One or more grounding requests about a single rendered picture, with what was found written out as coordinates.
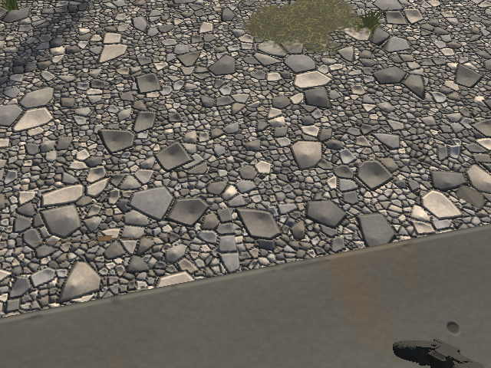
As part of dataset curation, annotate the robot right hand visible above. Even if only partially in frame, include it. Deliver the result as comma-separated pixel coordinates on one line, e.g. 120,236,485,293
393,339,484,368

